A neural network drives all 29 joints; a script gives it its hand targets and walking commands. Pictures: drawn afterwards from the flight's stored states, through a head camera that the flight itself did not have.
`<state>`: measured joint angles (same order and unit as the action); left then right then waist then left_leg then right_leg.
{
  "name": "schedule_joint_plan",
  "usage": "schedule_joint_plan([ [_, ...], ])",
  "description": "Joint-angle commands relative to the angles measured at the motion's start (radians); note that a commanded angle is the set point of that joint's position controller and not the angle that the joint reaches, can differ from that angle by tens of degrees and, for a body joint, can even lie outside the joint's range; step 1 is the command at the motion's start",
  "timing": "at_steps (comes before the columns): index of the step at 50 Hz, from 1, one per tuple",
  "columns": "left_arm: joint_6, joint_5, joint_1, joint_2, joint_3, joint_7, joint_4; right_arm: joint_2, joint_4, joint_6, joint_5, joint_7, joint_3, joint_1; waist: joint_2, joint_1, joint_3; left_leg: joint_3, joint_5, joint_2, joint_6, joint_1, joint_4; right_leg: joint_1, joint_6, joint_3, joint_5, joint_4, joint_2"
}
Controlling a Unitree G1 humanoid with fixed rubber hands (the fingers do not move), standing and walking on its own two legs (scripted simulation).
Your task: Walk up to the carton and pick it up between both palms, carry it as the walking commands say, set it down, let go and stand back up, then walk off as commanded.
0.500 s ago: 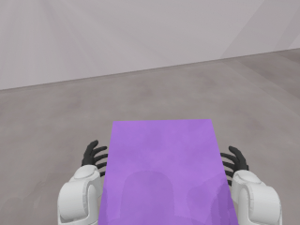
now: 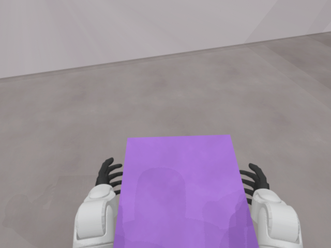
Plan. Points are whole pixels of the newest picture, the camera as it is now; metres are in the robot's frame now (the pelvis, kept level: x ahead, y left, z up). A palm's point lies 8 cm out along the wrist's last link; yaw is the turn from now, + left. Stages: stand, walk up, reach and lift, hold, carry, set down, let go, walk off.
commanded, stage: carry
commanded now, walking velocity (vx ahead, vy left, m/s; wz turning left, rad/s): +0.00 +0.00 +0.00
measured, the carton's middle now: (180, 198) +0.28 +0.00 -0.03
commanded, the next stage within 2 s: hold in 0.46 s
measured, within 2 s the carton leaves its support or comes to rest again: neither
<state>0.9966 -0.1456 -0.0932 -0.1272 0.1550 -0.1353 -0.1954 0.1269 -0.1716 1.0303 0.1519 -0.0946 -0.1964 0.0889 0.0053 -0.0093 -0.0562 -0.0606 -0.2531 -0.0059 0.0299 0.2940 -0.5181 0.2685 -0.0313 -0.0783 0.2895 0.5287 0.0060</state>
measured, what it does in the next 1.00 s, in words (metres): stands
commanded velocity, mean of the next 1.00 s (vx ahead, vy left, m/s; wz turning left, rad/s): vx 0.00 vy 0.00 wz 0.00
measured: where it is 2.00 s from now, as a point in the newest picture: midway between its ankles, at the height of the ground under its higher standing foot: outside the picture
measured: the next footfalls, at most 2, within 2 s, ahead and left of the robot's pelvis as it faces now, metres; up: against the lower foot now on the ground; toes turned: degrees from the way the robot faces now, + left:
none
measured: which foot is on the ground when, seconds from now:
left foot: down 0.00-1.00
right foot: down 0.00-1.00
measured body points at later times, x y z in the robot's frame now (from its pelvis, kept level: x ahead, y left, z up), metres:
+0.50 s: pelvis +0.00 +0.00 +0.00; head -0.02 -0.01 +0.45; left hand +0.27 +0.17 +0.06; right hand +0.27 -0.18 +0.05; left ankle +0.01 +0.10 -0.73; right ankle -0.01 -0.10 -0.73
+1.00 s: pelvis -0.04 +0.01 +0.00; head -0.09 +0.01 +0.45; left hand +0.25 +0.19 +0.04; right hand +0.25 -0.17 +0.02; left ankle +0.01 +0.10 -0.73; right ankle -0.01 -0.10 -0.73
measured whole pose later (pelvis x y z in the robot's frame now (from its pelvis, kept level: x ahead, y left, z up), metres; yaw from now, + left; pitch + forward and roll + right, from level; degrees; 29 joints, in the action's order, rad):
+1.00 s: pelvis -0.04 +0.01 +0.00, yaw +0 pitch -6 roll +0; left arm 0.70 -0.22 -0.20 -0.07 0.20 -0.07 0.21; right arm 0.08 0.31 0.68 0.15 -0.02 -0.25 0.20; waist 0.01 -0.02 0.00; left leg -0.06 -0.20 0.00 0.03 0.18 -0.49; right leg 0.14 -0.03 -0.07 0.23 0.47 0.00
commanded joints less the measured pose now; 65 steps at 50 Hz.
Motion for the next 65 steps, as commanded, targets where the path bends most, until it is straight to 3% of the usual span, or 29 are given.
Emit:
schedule_joint_plan([
  [1, -0.037, 0.399, -0.590, -0.886, -0.717, 0.265, -0.268, 0.898, -0.343, -0.068, -0.433, 0.222, 0.780, 0.668, -0.015, 0.018, -0.389, 0.071, 0.321, 0.158, 0.031, -0.185, 0.030, -0.108, -0.041, 0.126, -0.410, -0.064, 0.122],
  [5, -0.065, 0.276, -0.485, -0.737, -0.586, 0.270, 0.010, 0.723, -0.053, -0.092, -0.294, 0.230, 0.624, 0.546, 0.037, 0.014, -0.395, 0.076, 0.400, 0.166, 0.035, -0.216, 0.018, -0.063, -0.036, 0.123, -0.344, -0.031, 0.121],
  [6, -0.061, 0.400, -0.592, -0.857, -0.747, 0.265, -0.322, 0.868, -0.342, -0.090, -0.416, 0.229, 0.773, 0.601, 0.039, 0.013, -0.381, 0.085, 0.374, 0.167, 0.028, -0.184, 0.014, -0.097, -0.037, 0.114, -0.360, -0.055, 0.124],
  [7, -0.055, 0.315, -0.532, -0.786, -0.631, 0.265, -0.104, 0.778, -0.192, -0.089, -0.349, 0.228, 0.681, 0.620, 0.014, 0.009, -0.378, 0.084, 0.359, 0.162, 0.038, -0.185, 0.027, -0.094, -0.037, 0.127, -0.338, -0.050, 0.124],
  [9, -0.057, 0.344, -0.488, -0.837, -0.670, 0.265, -0.162, 0.836, -0.292, -0.091, -0.408, 0.231, 0.753, 0.643, 0.002, 0.012, -0.406, 0.077, 0.318, 0.151, 0.044, -0.200, 0.030, -0.085, -0.039, 0.132, -0.351, -0.058, 0.127],
  [10, -0.083, 0.263, -0.476, -0.718, -0.551, 0.276, 0.046, 0.704, -0.033, -0.113, -0.282, 0.238, 0.599, 0.562, -0.011, 0.018, -0.410, 0.078, 0.332, 0.164, 0.042, -0.185, 0.026, -0.113, -0.034, 0.118, -0.384, -0.044, 0.121],
  [11, -0.078, 0.313, -0.494, -0.770, -0.612, 0.271, -0.063, 0.766, -0.178, -0.117, -0.346, 0.228, 0.670, 0.613, 0.005, 0.015, -0.417, 0.078, 0.351, 0.165, 0.041, -0.202, 0.017, -0.109, -0.036, 0.114, -0.371, -0.044, 0.122],
  [14, -0.127, 0.216, -0.409, -0.696, -0.515, 0.288, 0.153, 0.669, 0.050, -0.161, -0.247, 0.251, 0.570, 0.514, 0.005, 0.012, -0.423, 0.072, 0.387, 0.156, 0.042, -0.207, 0.008, -0.105, -0.030, 0.131, -0.427, -0.044, 0.134],
  [15, -0.124, 0.361, -0.476, -0.841, -0.705, 0.275, -0.198, 0.839, -0.301, -0.161, -0.412, 0.245, 0.761, 0.589, 0.034, 0.017, -0.426, 0.072, 0.407, 0.169, 0.036, -0.242, 0.013, -0.103, -0.036, 0.097, -0.359, -0.023, 0.120],
  [17, -0.102, 0.373, -0.566, -0.841, -0.711, 0.274, -0.254, 0.860, -0.315, -0.138, -0.416, 0.241, 0.776, 0.648, 0.031, 0.014, -0.372, 0.080, 0.369, 0.161, 0.025, -0.191, 0.019, -0.100, -0.028, 0.107, -0.356, -0.047, 0.120],
  [23, -0.088, 0.261, -0.506, -0.681, -0.549, 0.269, 0.038, 0.685, -0.023, -0.112, -0.299, 0.241, 0.603, 0.578, 0.014, 0.012, -0.366, 0.075, 0.326, 0.165, 0.029, -0.191, 0.028, -0.041, -0.020, 0.123, -0.326, -0.060, 0.126],
  [24, -0.162, 0.060, -0.286, -0.539, -0.333, 0.295, 0.389, 0.532, 0.328, -0.163, -0.142, 0.236, 0.368, 0.267, 0.030, -0.045, 0.028, 0.118, 0.147, -0.073, -0.016, -0.199, 0.170, -0.124, -0.010, 0.195, -0.243, -0.211, -0.031],
  [26, -0.245, 0.116, -0.352, -0.576, -0.429, 0.307, 0.353, 0.591, 0.180, -0.269, -0.207, 0.260, 0.456, 0.350, -0.028, 0.019, -0.080, 0.119, 0.241, -0.032, -0.037, -0.231, 0.137, -0.189, 0.014, 0.194, -0.363, -0.191, -0.016],
  [33, -0.374, 0.212, -0.491, -0.727, -0.597, 0.360, 0.101, 0.773, -0.035, -0.402, -0.328, 0.300, 0.763, 0.674, -0.076, -0.052, -0.447, 0.143, 0.499, -0.048, -0.012, -0.374, 0.064, -0.249, 0.039, 0.267, -0.644, -0.122, -0.024],
  [39, -0.358, 0.201, -0.733, -0.700, -0.568, 0.376, 0.196, 0.726, 0.178, -0.386, -0.233, 0.319, 0.613, 0.722, -0.026, 0.013, -0.307, 0.145, 0.187, -0.046, -0.007, -0.361, 0.097, -0.080, -0.009, 0.227, -0.196, -0.157, -0.036],
  [40, -0.358, 0.198, -0.776, -0.710, -0.561, 0.382, 0.212, 0.750, 0.155, -0.399, -0.248, 0.323, 0.635, 0.818, -0.036, -0.022, -0.269, 0.146, 0.109, -0.050, -0.003, -0.333, 0.098, -0.040, -0.020, 0.234, -0.086, -0.159, -0.040],
  [41, -0.351, 0.199, -0.823, -0.712, -0.549, 0.385, 0.260, 0.712, 0.213, -0.395, -0.224, 0.329, 0.564, 0.841, -0.054, 0.027, -0.216, 0.159, 0.004, -0.037, -0.008, -0.310, 0.111, 0.007, -0.024, 0.207, 0.013, -0.173, -0.044],
  [42, -0.344, 0.175, -0.801, -0.701, -0.504, 0.377, 0.284, 0.759, 0.216, -0.400, -0.249, 0.342, 0.612, 0.894, -0.014, -0.078, -0.161, 0.128, -0.033, -0.049, 0.001, -0.286, 0.107, 0.024, -0.025, 0.227, 0.083, -0.175, -0.031],
  [43, -0.344, 0.185, -0.855, -0.715, -0.499, 0.392, 0.337, 0.734, 0.300, -0.395, -0.201, 0.337, 0.508, 0.881, -0.058, 0.026, -0.142, 0.151, -0.079, -0.027, -0.005, -0.311, 0.119, 0.065, -0.035, 0.209, 0.128, -0.193, -0.037],
  [46, -0.329, 0.146, -0.792, -0.742, -0.428, 0.401, 0.459, 0.759, 0.326, -0.400, -0.213, 0.354, 0.521, 0.966, -0.020, -0.045, -0.106, 0.124, -0.147, -0.041, 0.006, -0.217, 0.142, -0.008, -0.032, 0.209, 0.174, -0.196, -0.047],
  [49, -0.339, 0.151, -0.835, -0.797, -0.408, 0.429, 0.504, 0.769, 0.355, -0.408, -0.182, 0.364, 0.484, 1.012, -0.060, -0.014, -0.145, 0.114, -0.140, -0.045, 0.000, -0.258, 0.136, 0.017, -0.025, 0.199, 0.206, -0.212, -0.046],
  [52, -0.351, 0.173, -0.954, -0.865, -0.454, 0.439, 0.479, 0.809, 0.400, -0.426, -0.178, 0.383, 0.479, 1.060, 0.008, 0.019, -0.241, 0.131, -0.104, -0.053, -0.015, -0.285, 0.134, 0.009, -0.046, 0.211, 0.139, -0.192, -0.043],
  [54, -0.352, 0.162, -0.854, -0.874, -0.425, 0.456, 0.515, 0.840, 0.346, -0.430, -0.198, 0.391, 0.519, 1.108, -0.099, -0.020, -0.272, 0.127, -0.005, -0.063, -0.003, -0.319, 0.105, 0.009, -0.023, 0.214, 0.072, -0.196, -0.035],
  [55, -0.356, 0.176, -0.906, -0.887, -0.447, 0.453, 0.473, 0.900, 0.416, -0.425, -0.196, 0.390, 0.538, 1.030, -0.020, -0.041, -0.248, 0.122, 0.009, -0.050, -0.010, -0.315, 0.111, 0.002, -0.039, 0.234, 0.060, -0.199, -0.022],
  [56, -0.362, 0.174, -0.918, -0.888, -0.456, 0.463, 0.501, 0.897, 0.392, -0.433, -0.197, 0.390, 0.524, 1.060, -0.024, -0.001, -0.277, 0.128, -0.027, -0.061, -0.010, -0.295, 0.111, -0.035, -0.036, 0.245, 0.079, -0.206, -0.023],
  [57, -0.361, 0.157, -0.899, -0.885, -0.418, 0.460, 0.514, 0.886, 0.391, -0.433, -0.198, 0.398, 0.524, 1.098, -0.065, -0.041, -0.298, 0.124, -0.010, -0.051, -0.002, -0.288, 0.110, -0.030, -0.027, 0.222, 0.075, -0.189, -0.034],
  [58, -0.358, 0.253, -0.854, -1.002, -0.482, 0.479, 0.496, 0.871, 0.356, -0.435, -0.178, 0.405, 0.493, 0.890, -0.032, 0.099, -0.298, 0.142, 0.095, -0.008, 0.000, -0.345, 0.132, -0.070, -0.040, 0.226, -0.038, -0.241, -0.008],
  [60, -0.363, 0.236, -0.724, -0.997, -0.478, 0.484, 0.511, 0.865, 0.325, -0.422, -0.185, 0.396, 0.519, 0.820, -0.085, 0.072, -0.298, 0.138, 0.235, -0.013, 0.003, -0.333, 0.131, -0.120, -0.016, 0.220, -0.218, -0.227, -0.011],
  [65, -0.387, 0.200, -0.632, -0.928, -0.444, 0.465, 0.456, 0.816, 0.377, -0.423, -0.194, 0.408, 0.501, 0.677, -0.008, 0.032, -0.308, 0.157, 0.336, -0.009, -0.005, -0.301, 0.165, -0.165, -0.016, 0.219, -0.350, -0.194, -0.030],
])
